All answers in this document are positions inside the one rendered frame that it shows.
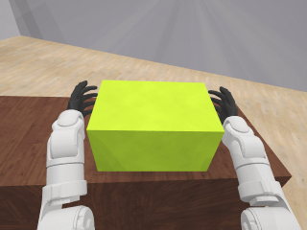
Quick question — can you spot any robot right hand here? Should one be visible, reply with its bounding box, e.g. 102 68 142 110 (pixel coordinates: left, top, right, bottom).
208 86 238 125

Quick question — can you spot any pedestal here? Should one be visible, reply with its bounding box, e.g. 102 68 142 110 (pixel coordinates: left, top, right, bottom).
0 96 292 230

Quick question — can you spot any right robot forearm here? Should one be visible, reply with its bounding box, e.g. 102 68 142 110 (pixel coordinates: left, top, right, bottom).
222 116 301 230

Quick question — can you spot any carton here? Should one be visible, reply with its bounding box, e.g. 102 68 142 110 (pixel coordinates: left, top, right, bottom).
86 80 224 172

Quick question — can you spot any right robot upper arm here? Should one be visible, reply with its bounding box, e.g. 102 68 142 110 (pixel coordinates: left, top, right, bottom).
241 207 300 230

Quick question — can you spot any left robot forearm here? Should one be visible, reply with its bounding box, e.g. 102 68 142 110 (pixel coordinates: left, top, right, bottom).
36 109 87 230

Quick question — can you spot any robot left hand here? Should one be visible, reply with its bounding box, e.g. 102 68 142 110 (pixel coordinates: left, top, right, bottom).
66 80 98 117

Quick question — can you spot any left robot upper arm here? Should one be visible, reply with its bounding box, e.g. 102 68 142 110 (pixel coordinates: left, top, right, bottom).
38 205 95 230

